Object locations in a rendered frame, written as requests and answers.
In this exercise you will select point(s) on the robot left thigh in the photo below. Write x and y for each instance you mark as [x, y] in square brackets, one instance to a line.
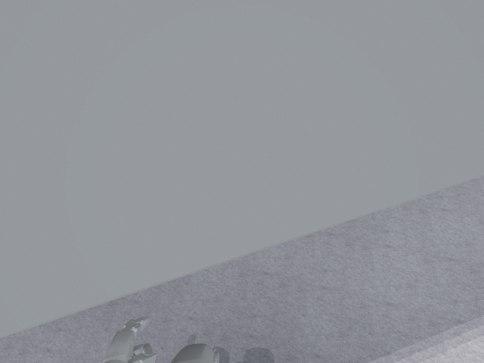
[197, 353]

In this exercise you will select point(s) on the left robot hand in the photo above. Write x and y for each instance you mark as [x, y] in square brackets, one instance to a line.
[122, 345]

